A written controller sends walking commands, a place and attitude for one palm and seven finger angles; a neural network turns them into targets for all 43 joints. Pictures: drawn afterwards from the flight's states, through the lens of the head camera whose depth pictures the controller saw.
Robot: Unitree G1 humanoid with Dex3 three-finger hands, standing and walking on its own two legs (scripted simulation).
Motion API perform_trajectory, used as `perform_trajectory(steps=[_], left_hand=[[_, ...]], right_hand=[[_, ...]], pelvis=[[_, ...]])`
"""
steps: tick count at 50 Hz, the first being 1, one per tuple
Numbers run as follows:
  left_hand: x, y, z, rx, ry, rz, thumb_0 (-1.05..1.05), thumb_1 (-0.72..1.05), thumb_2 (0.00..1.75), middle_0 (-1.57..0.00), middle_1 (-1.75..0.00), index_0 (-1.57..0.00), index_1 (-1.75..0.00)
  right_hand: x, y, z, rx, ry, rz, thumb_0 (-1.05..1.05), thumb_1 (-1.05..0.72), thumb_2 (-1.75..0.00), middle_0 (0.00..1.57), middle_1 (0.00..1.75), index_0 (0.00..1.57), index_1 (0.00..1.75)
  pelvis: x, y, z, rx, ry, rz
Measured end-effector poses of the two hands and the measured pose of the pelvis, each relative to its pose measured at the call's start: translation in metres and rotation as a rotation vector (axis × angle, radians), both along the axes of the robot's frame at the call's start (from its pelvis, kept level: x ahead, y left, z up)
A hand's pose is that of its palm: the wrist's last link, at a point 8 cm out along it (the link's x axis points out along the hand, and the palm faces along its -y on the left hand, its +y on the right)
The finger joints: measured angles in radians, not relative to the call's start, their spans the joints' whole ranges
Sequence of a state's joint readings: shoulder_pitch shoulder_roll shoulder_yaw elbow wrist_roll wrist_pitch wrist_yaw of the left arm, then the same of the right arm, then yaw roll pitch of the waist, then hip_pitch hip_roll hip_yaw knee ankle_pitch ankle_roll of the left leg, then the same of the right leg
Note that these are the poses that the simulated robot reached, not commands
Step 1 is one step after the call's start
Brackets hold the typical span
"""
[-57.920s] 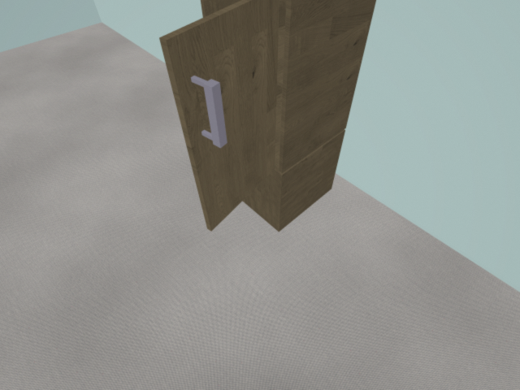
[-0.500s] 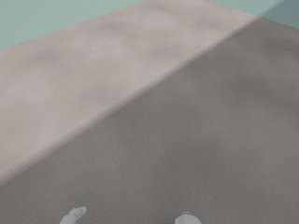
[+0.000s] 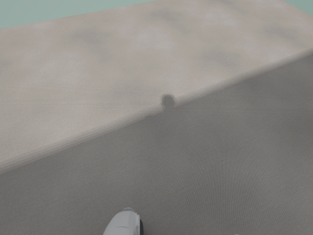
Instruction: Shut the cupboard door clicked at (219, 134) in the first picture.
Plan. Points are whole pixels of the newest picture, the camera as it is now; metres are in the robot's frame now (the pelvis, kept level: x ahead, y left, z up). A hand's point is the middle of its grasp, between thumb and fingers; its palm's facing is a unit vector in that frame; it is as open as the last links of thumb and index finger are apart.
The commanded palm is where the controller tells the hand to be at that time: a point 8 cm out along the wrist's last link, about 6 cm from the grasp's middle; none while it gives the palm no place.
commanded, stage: turn to face it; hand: left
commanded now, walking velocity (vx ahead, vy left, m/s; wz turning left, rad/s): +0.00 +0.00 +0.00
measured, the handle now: out of the picture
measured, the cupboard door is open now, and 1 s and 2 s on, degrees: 28 28 28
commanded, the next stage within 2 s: none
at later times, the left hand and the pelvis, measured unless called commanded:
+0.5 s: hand (80, 222) +0.16 +0.23 -0.17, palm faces -0.09 -0.98 -0.19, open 7.4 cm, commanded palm none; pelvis +0.09 +0.04 +0.01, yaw -10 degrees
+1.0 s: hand (119, 186) +0.27 +0.13 -0.16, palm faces -0.42 -0.88 -0.23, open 7.4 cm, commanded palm none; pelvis +0.10 +0.00 +0.00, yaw -26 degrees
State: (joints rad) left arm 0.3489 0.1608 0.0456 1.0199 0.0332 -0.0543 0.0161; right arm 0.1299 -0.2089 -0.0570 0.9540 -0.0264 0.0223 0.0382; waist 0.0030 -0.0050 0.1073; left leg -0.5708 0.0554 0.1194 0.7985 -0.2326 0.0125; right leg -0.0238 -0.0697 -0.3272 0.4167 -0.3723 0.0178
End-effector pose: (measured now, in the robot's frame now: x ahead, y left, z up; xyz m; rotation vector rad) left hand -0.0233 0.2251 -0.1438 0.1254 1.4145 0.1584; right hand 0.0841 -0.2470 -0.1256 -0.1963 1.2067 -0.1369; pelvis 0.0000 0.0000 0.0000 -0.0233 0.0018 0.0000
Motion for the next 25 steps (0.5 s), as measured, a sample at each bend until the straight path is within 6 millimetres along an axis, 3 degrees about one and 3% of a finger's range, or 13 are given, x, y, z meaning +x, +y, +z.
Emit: perform_trajectory(steps=[4, 6, 9, 13, 17, 21, 25], left_hand=[[0.007, 0.017, -0.022, -0.019, 0.047, 0.061, 0.01, 0.91, 0.89, -0.2, -0.3, -0.2, -0.3], [0.021, 0.028, -0.028, -0.009, 0.049, 0.069, 0.01, 0.91, 0.89, -0.2, -0.3, -0.2, -0.3], [0.051, 0.04, -0.024, 0.008, 0.005, 0.059, 0.01, 0.91, 0.89, -0.2, -0.3, -0.2, -0.3], [0.092, 0.049, -0.011, 0.004, -0.048, 0.013, 0.01, 0.91, 0.89, -0.2, -0.3, -0.2, -0.3], [0.126, 0.055, -0.001, 0.004, -0.076, -0.032, 0.01, 0.91, 0.89, -0.2, -0.3, -0.2, -0.3], [0.155, 0.058, 0.005, 0.008, -0.086, -0.084, 0.01, 0.9, 0.9, -0.2, -0.3, -0.2, -0.3], [0.184, 0.054, 0.008, 0.011, -0.099, -0.142, 0.01, 0.9, 0.9, -0.2, -0.3, -0.2, -0.3]], right_hand=[[0.079, 0.018, -0.002, -0.044, -0.123, 0.097, 0.01, -0.91, -0.9, 0.2, 0.3, 0.19, 0.3], [0.101, 0.028, -0.001, -0.06, -0.157, 0.119, 0.0, -0.91, -0.9, 0.2, 0.3, 0.19, 0.3], [0.117, 0.044, 0.005, -0.062, -0.169, 0.129, 0.0, -0.91, -0.9, 0.2, 0.3, 0.19, 0.3], [0.118, 0.064, 0.011, -0.027, -0.168, 0.095, 0.0, -0.91, -0.9, 0.2, 0.3, 0.19, 0.3], [0.103, 0.076, 0.011, 0.012, -0.136, 0.025, 0.0, -0.91, -0.9, 0.2, 0.3, 0.2, 0.3], [0.086, 0.063, 0.014, -0.003, -0.126, -0.082, -0.02, -0.93, -0.9, 0.21, 0.3, 0.2, 0.3], [0.057, 0.043, 0.013, -0.032, -0.065, -0.16, -0.02, -0.93, -0.9, 0.21, 0.3, 0.2, 0.3]], pelvis=[[0.033, 0.02, -0.02, -0.016, -0.004, 0.028], [0.041, 0.027, -0.023, -0.007, -0.013, 0.033], [0.051, 0.034, -0.017, -0.001, -0.021, 0.01], [0.062, 0.043, -0.005, -0.008, -0.02, -0.028], [0.072, 0.046, 0.003, -0.021, -0.013, -0.071], [0.079, 0.045, 0.006, -0.021, -0.001, -0.122], [0.085, 0.04, 0.008, -0.017, 0.011, -0.171]])
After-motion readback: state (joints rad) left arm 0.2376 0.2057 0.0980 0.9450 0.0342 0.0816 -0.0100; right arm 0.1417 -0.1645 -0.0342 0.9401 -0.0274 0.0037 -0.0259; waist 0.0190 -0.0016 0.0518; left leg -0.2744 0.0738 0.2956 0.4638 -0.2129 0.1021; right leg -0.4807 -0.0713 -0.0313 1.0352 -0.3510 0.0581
